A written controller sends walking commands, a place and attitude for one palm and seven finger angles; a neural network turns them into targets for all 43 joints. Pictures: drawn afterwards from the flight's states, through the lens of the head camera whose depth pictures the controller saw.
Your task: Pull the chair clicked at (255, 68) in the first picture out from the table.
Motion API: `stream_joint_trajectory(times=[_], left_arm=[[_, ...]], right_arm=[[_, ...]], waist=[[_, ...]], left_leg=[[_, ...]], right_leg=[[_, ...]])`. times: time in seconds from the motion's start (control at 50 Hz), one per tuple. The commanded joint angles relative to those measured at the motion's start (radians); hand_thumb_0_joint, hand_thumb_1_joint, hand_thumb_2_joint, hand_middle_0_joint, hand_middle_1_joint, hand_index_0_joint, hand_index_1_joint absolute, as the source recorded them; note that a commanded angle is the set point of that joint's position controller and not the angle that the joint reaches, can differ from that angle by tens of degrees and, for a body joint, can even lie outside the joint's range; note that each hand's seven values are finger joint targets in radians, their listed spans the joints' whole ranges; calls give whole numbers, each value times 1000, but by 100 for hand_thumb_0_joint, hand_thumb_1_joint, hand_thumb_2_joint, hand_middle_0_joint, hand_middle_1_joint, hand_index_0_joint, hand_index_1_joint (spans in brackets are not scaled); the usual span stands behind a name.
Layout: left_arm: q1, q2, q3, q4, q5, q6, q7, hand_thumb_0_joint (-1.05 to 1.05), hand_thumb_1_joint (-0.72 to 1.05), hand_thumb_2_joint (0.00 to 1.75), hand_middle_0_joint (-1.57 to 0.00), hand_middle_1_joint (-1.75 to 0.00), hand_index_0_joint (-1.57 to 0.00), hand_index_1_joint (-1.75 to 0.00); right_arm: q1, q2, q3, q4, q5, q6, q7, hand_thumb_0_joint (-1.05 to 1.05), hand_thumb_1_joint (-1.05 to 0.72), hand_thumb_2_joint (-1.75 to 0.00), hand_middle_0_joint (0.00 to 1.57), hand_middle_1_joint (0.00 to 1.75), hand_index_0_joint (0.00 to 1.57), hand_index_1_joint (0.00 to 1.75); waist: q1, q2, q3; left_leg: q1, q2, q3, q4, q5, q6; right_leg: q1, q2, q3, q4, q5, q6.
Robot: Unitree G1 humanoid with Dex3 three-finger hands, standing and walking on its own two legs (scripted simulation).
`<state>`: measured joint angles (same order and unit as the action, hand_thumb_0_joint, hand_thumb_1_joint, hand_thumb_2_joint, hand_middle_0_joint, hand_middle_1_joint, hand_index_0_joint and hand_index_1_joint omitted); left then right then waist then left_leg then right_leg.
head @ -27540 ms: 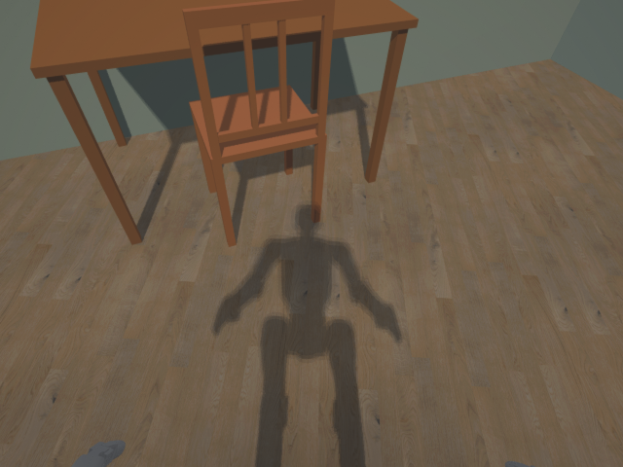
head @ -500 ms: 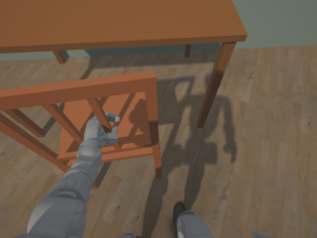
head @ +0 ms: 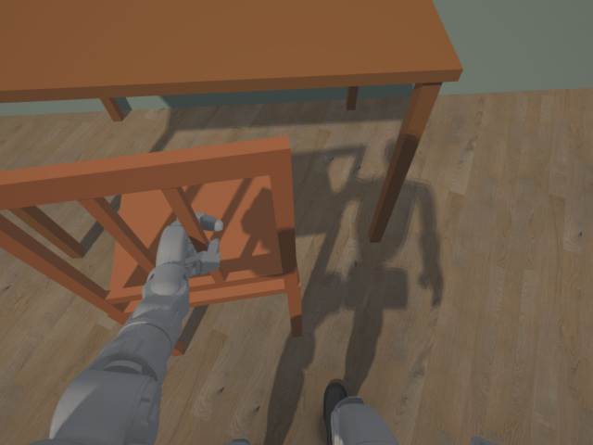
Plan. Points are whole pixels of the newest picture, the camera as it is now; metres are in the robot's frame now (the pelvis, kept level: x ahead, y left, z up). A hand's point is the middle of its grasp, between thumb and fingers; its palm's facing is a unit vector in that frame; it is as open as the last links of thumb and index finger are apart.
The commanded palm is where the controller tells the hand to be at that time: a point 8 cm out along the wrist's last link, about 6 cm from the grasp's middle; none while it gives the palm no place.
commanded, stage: stop walking, hand still on the chair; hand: left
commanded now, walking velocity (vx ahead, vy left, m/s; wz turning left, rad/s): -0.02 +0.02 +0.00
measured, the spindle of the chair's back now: (137, 250) +0.41 +0.24 -0.05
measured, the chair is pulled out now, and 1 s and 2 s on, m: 0.20 0.20 0.20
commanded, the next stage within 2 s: open the thumb and straighten the fingers in 0.88 s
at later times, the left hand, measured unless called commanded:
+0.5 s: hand (212, 253) +0.40 +0.12 -0.05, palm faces -0.01 -0.98 -0.20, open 5.4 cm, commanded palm +0.38 +0.17 -0.03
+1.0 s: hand (212, 253) +0.40 +0.12 -0.05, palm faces -0.06 -0.98 -0.19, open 5.3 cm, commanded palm +0.38 +0.17 -0.03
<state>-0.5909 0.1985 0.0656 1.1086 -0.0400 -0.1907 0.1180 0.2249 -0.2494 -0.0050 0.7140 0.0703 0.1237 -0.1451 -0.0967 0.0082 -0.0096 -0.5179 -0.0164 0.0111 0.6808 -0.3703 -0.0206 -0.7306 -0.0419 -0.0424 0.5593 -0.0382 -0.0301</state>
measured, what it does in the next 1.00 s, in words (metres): shifts its weight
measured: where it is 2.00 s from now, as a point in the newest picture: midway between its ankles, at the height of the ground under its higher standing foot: outside the picture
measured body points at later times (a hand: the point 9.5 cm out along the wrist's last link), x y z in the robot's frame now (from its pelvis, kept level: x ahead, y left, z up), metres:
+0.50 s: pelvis +0.05 +0.00 +0.01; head +0.11 -0.01 +0.46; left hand +0.39 +0.17 -0.03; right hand +0.14 -0.26 -0.12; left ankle -0.03 +0.13 -0.71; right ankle +0.14 -0.10 -0.71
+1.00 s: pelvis +0.07 +0.01 +0.01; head +0.12 +0.00 +0.46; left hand +0.40 +0.17 -0.03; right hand +0.17 -0.24 -0.11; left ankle -0.03 +0.13 -0.71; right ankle +0.14 -0.10 -0.71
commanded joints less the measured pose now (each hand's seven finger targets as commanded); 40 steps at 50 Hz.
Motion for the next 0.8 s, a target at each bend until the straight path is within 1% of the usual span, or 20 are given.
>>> stream_joint_trajectory(times=[0.0, 0.04, 0.08, 0.14, 0.18, 0.22, 0.24, 0.32, 0.34, 0.4, 0.46, 0.48, 0.52, 0.54, 0.58, 0.62, 0.64, 0.66, 0.72, 0.78], left_arm=[[-384, 209, 12, -363, 15, -57, 13, 0, 90, 90, -50, -145, -50, -145], [-359, 192, -1, -360, 7, -37, 11, 0, 90, 90, -50, -145, -50, -145], [-322, 191, 4, -353, 5, -22, 12, 0, 90, 90, -50, -145, -50, -145], [-310, 197, 12, -357, 6, -6, 15, 0, 90, 90, -50, -145, -50, -145], [-292, 184, 8, -350, 7, 4, 15, 0, 90, 90, -50, -145, -50, -145], [-277, 166, -3, -341, 5, 15, 12, 0, 90, 90, -50, -145, -50, -145], [-271, 166, -3, -341, 5, 19, 13, 0, 90, 90, -50, -145, -50, -145], [-230, 136, -18, -332, 5, 35, 9, 0, 90, 90, -50, -145, -50, -145], [-228, 131, -25, -336, 4, 36, 9, 0, 90, 90, -50, -145, -50, -145], [-181, 108, -33, -323, 4, 48, 4, 0, 90, 90, -50, -145, -50, -145], [-161, 90, -48, -329, 6, 51, 0, 0, 90, 90, -50, -145, -50, -145], [-152, 88, -48, -335, 7, 52, -1, 0, 90, 90, -50, -145, -50, -145], [-141, 77, -53, -354, 9, 55, -7, 0, 90, 90, -50, -145, -50, -145], [-146, 80, -57, -367, 5, 56, -6, 0, 90, 90, -50, -145, -50, -145], [-115, 60, -69, -366, 8, 60, -9, 0, 90, 90, -50, -145, -50, -145], [-119, 60, -67, -396, 11, 58, -12, 0, 90, 90, -50, -145, -50, -145], [-109, 60, -71, -385, 6, 60, -10, 0, 90, 90, -50, -145, -50, -145], [-100, 60, -68, -394, 8, 60, -10, 0, 90, 90, -50, -145, -50, -145], [-89, 56, -69, -413, 10, 62, -14, 0, 90, 90, -50, -145, -50, -145], [-88, 50, -75, -429, 10, 62, -14, 0, 90, 90, -50, -145, -50, -145]], right_arm=[[53, -125, -39, -133, 1, -20, -15, 0, -90, -90, 20, 30, 20, 30], [48, -127, -38, -148, 2, -19, -21, 0, -90, -90, 20, 30, 20, 30], [44, -127, -36, -157, 1, -19, -22, 0, -90, -90, 20, 30, 20, 30], [40, -131, -36, -170, -1, -23, -26, 0, -90, -90, 20, 30, 20, 30], [44, -125, -34, -168, -3, -26, -25, 0, -90, -90, 20, 30, 20, 30], [41, -122, -32, -169, -3, -28, -25, 0, -90, -90, 20, 30, 20, 30], [42, -126, -34, -167, -4, -32, -28, 0, -90, -90, 20, 30, 20, 30], [47, -120, -32, -163, -7, -36, -25, 0, -90, -90, 20, 30, 20, 30], [39, -124, -33, -161, -10, -39, -28, 0, -90, -90, 20, 30, 20, 30], [48, -117, -33, -156, -12, -42, -23, 0, -90, -90, 20, 30, 20, 30], [45, -116, -33, -149, -18, -48, -21, 0, -90, -90, 20, 30, 20, 30], [46, -115, -34, -151, -17, -48, -18, 0, -90, -90, 20, 30, 20, 30], [39, -112, -36, -155, -21, -49, -15, 0, -90, -90, 20, 30, 20, 30], [32, -116, -38, -150, -18, -53, -17, 0, -90, -90, 20, 30, 20, 30], [32, -109, -35, -155, -21, -52, -11, 0, -90, -90, 20, 30, 20, 30], [21, -107, -34, -162, -23, -53, -7, 0, -90, -90, 20, 30, 20, 30], [13, -111, -35, -158, -22, -56, -10, 0, -90, -90, 20, 30, 20, 30], [15, -108, -33, -158, -24, -57, -7, 0, -90, -90, 20, 30, 20, 30], [5, -105, -32, -170, -26, -56, -1, 0, -90, -90, 20, 30, 20, 30], [-1, -102, -29, -170, -28, -60, 0, 0, -90, -90, 20, 30, 20, 30]], waist=[[27, 21, -524], [31, 24, -525], [46, 53, -501], [52, 44, -482], [55, 28, -471], [56, 33, -443], [56, 41, -435], [60, 22, -414], [59, 50, -401], [61, 14, -392], [61, 28, -375], [62, 3, -379], [61, -10, -383], [60, 3, -381], [61, 2, -366], [64, 7, -369], [62, 10, -349], [65, 21, -352], [68, 6, -360], [69, 27, -348]], left_leg=[[62, 66, -43, -120, 139, 12], [73, 73, -47, -138, 112, 15], [67, 79, -45, -155, 70, 18], [60, 78, -51, -175, 28, 20], [72, 77, -39, -170, 34, 18], [77, 75, -33, -171, 23, 17], [90, 76, -36, -180, 35, 18], [113, 79, -25, -169, 124, 12], [127, 81, -32, -182, 145, 12], [160, 83, -22, -163, 243, 5], [188, 91, -22, -166, 325, 2], [197, 91, -21, -158, 356, 0], [216, 92, -18, -152, 395, -4], [238, 99, -24, -155, 425, -5], [241, 98, -16, -153, 442, -6], [249, 98, -17, -158, 435, -7], [252, 104, -27, -169, 437, -5], [262, 103, -18, -170, 433, -4], [260, 102, -19, -166, 433, -6], [271, 106, -21, -182, 426, -3]], right_leg=[[517, -101, 112, -33, 67, 21], [537, -89, 100, -33, 36, 24], [539, -79, 94, -30, -19, 25], [568, -68, 89, -39, -67, 22], [573, -71, 93, -35, -48, 19], [563, -74, 96, -41, -59, 16], [579, -68, 89, -44, -48, 17], [596, -70, 85, -24, 45, 8], [609, -69, 78, -27, 59, 6], [618, -70, 73, -8, 160, 0], [635, -73, 65, 0, 233, -4], [644, -73, 66, 7, 266, -6], [656, -77, 66, 13, 311, -9], [672, -77, 64, 11, 337, -9], [664, -78, 61, 15, 345, -10], [672, -78, 62, 11, 329, -12], [682, -75, 57, 5, 318, -9], [675, -75, 58, 5, 314, -8], [687, -77, 62, 5, 317, -13], [687, -73, 57, 2, 292, -11]])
